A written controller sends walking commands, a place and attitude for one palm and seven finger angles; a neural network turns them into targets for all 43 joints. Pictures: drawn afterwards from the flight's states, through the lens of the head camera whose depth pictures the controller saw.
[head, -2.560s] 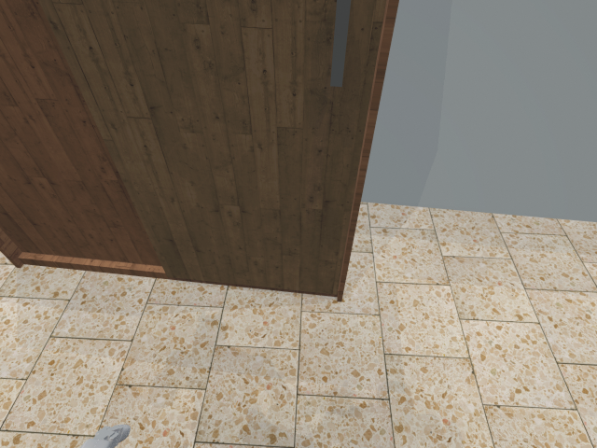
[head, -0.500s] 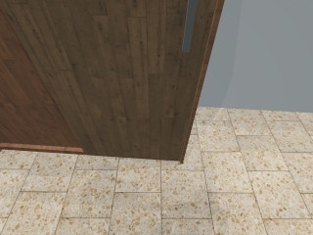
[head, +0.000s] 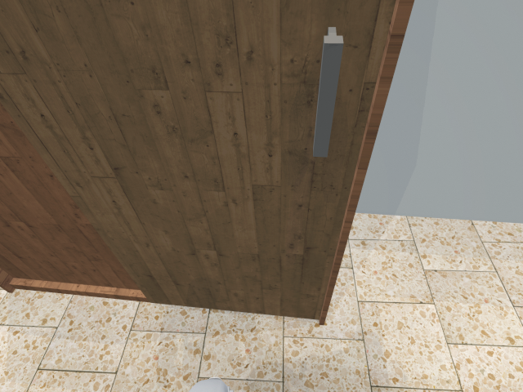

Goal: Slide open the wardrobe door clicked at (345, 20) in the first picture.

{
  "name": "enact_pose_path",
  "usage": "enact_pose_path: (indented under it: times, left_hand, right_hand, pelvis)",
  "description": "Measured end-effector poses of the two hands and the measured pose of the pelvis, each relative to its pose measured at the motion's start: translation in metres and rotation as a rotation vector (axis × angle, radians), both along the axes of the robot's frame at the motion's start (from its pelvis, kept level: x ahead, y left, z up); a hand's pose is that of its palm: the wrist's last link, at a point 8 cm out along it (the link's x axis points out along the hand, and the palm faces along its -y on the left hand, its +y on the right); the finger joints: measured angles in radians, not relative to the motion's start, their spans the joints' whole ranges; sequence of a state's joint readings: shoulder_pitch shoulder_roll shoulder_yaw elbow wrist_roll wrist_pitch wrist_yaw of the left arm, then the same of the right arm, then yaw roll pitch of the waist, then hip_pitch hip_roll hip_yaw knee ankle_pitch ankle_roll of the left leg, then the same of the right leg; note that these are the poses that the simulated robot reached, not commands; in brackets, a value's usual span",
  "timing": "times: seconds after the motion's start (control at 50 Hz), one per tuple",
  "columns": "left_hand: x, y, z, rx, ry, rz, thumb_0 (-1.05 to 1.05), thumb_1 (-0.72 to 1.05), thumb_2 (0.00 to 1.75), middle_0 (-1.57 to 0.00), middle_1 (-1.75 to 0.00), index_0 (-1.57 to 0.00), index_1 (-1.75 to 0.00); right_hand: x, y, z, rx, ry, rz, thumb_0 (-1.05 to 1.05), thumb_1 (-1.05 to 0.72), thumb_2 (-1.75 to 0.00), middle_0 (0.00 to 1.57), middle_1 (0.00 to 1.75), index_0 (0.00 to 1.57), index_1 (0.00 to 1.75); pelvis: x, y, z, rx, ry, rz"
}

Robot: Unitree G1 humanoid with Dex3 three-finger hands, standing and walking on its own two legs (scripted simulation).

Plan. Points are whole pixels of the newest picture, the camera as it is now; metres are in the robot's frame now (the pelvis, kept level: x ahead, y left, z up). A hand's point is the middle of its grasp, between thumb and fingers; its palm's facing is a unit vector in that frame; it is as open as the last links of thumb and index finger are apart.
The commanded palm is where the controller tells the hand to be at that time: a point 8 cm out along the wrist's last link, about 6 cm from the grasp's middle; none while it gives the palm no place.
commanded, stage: come to a stop and stand still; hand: right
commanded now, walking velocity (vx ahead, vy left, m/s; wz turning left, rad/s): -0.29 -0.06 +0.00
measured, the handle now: (325, 96) +0.48 -0.07 +0.22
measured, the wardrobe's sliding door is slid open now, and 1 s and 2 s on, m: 0.00 0.00 0.00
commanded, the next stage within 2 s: look again from close up in 1.78 s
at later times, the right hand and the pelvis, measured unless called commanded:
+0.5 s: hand out of the picture +0.05 -0.18 -0.18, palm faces +0.07 +0.97 -0.24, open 7.4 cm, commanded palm none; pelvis -0.02 +0.01 -0.01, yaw -1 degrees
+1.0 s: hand out of the picture +0.00 -0.20 -0.18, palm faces -0.04 +0.99 -0.15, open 7.4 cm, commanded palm none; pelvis -0.03 -0.02 +0.00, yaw +1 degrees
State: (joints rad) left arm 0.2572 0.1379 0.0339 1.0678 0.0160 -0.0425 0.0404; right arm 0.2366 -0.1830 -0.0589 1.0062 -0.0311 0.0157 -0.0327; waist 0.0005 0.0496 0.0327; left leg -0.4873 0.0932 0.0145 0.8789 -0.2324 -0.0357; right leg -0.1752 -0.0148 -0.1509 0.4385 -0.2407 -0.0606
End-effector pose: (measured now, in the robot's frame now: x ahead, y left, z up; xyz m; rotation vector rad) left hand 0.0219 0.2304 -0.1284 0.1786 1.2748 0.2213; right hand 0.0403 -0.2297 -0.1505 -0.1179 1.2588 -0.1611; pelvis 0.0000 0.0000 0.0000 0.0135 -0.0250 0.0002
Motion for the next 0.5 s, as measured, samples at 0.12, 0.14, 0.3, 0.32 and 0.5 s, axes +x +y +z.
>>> enact_pose_path:
  times: [0.12,0.14,0.3,0.32,0.5]
  left_hand:
    - [-0.003,0.012,-0.020,-0.061,0.074,0.054,0.00,0.91,0.89,-0.20,-0.30,-0.20,-0.30]
    - [-0.003,0.016,-0.027,-0.073,0.085,0.060,0.00,0.91,0.89,-0.20,-0.30,-0.20,-0.30]
    - [0.005,0.044,-0.042,-0.080,0.130,0.050,0.01,0.91,0.89,-0.20,-0.30,-0.20,-0.30]
    - [0.006,0.046,-0.041,-0.076,0.126,0.040,0.01,0.91,0.89,-0.20,-0.30,-0.20,-0.30]
    - [0.020,0.036,-0.019,-0.016,0.008,-0.040,0.01,0.91,0.90,-0.20,-0.30,-0.20,-0.30]
  right_hand:
    - [0.043,0.016,0.005,-0.048,-0.014,0.052,0.01,-0.92,-0.90,0.20,0.29,0.19,0.30]
    - [0.047,0.019,0.004,-0.058,-0.017,0.057,0.01,-0.92,-0.90,0.20,0.29,0.19,0.30]
    - [0.045,0.035,0.013,-0.093,-0.021,0.043,0.00,-0.91,-0.90,0.21,0.29,0.20,0.30]
    - [0.042,0.034,0.014,-0.094,-0.024,0.037,0.00,-0.90,-0.90,0.21,0.29,0.20,0.30]
    - [-0.002,0.003,0.007,-0.072,-0.035,-0.005,0.00,-0.90,-0.90,0.21,0.30,0.20,0.30]
  pelvis:
    - [0.018,0.023,-0.007,-0.014,-0.012,0.012]
    - [0.021,0.028,-0.011,-0.021,-0.011,0.016]
    - [0.012,0.037,-0.015,-0.028,0.003,-0.006]
    - [0.009,0.036,-0.014,-0.029,0.006,-0.009]
    - [-0.019,0.013,-0.012,-0.028,0.014,-0.017]
